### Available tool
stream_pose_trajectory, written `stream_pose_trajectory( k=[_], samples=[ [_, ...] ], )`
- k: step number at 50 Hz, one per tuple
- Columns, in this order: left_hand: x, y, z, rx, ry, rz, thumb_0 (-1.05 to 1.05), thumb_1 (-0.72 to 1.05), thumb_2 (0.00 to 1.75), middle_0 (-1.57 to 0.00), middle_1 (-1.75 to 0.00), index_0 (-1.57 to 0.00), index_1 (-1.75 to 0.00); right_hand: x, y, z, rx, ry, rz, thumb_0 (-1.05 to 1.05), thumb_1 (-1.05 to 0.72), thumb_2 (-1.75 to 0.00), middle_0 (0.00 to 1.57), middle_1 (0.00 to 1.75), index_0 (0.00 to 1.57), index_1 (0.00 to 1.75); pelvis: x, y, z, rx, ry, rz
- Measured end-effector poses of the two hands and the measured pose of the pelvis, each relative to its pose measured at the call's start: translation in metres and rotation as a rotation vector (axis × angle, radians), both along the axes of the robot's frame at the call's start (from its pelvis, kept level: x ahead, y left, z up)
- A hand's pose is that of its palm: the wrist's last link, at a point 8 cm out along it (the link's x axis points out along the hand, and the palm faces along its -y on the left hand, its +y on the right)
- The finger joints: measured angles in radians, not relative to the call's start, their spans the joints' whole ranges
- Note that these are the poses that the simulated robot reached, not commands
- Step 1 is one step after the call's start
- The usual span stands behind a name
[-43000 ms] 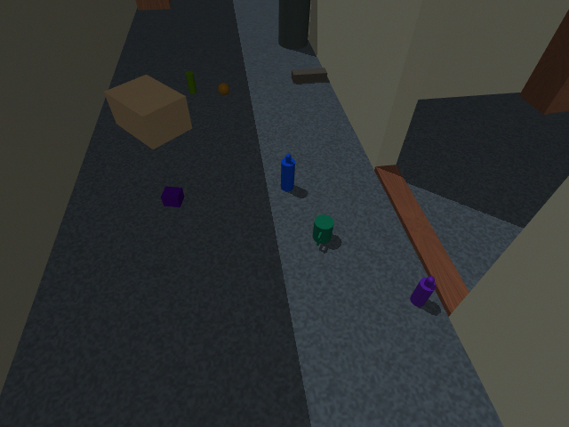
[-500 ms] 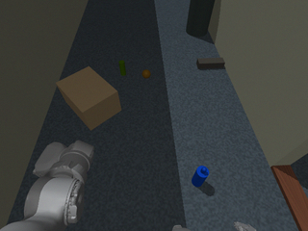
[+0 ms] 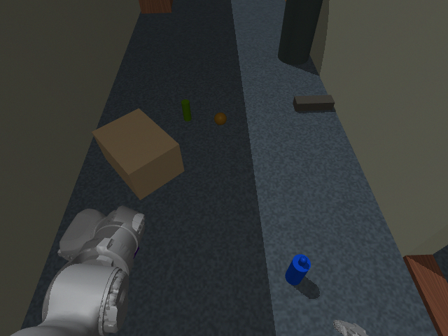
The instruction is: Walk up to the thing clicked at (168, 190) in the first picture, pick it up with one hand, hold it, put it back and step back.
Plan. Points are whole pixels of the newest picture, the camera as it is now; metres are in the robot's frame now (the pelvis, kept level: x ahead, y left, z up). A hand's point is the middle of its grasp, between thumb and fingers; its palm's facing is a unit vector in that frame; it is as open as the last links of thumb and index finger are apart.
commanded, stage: hold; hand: left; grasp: from above
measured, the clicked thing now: (110, 251) +0.34 +0.23 -0.09
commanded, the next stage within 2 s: crouch in 1.26 s
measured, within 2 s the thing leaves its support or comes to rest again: neither
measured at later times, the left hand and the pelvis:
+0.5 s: hand (106, 240) +0.33 +0.21 -0.03, palm faces -0.09 -0.45 -0.89, open 10.7 cm; pelvis +0.01 +0.00 +0.01, yaw +0 degrees
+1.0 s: hand (94, 241) +0.32 +0.23 -0.01, palm faces -0.08 -0.44 -0.89, open 10.8 cm; pelvis +0.00 +0.00 +0.02, yaw +1 degrees
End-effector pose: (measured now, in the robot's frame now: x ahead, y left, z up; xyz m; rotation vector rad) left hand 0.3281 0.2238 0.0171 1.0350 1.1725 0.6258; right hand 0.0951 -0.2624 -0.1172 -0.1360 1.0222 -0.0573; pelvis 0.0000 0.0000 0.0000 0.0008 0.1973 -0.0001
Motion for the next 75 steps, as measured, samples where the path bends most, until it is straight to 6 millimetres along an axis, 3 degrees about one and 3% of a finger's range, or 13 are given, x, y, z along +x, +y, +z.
stream_pose_trajectory(
  k=[17, 29, 59, 75],
  samples=[
    [0.003, -0.004, 0.006, -0.011, -0.008, 0.019, 0.05, -0.04, 0.37, -0.67, -0.43, -0.68, -0.49, 0.014, -0.002, 0.004, 0.010, -0.003, 0.011, 0.01, -0.90, -0.90, 0.20, 0.29, 0.20, 0.30, 0.006, -0.004, 0.005, 0.004, -0.006, 0.004],
    [0.002, -0.006, 0.020, -0.017, -0.014, 0.012, 0.05, -0.04, 0.36, -0.68, -0.42, -0.69, -0.48, 0.025, -0.002, 0.014, 0.010, -0.043, 0.012, 0.01, -0.90, -0.90, 0.20, 0.29, 0.20, 0.30, 0.007, -0.003, 0.010, 0.004, -0.027, 0.007],
    [-0.005, 0.012, 0.040, -0.029, -0.015, 0.040, 0.03, -0.06, 0.41, -0.67, -0.46, -0.67, -0.51, 0.049, 0.011, 0.029, 0.015, -0.112, 0.030, 0.01, -0.89, -0.90, 0.20, 0.29, 0.20, 0.30, 0.006, 0.002, 0.019, 0.004, -0.056, 0.014],
    [-0.011, 0.014, 0.028, -0.030, 0.009, 0.033, 0.02, -0.08, 0.52, -0.62, -0.52, -0.62, -0.57, 0.055, 0.010, 0.031, 0.008, -0.120, 0.033, 0.01, -0.87, -0.89, 0.20, 0.29, 0.20, 0.30, 0.008, 0.001, 0.020, 0.005, -0.051, 0.016]
  ],
)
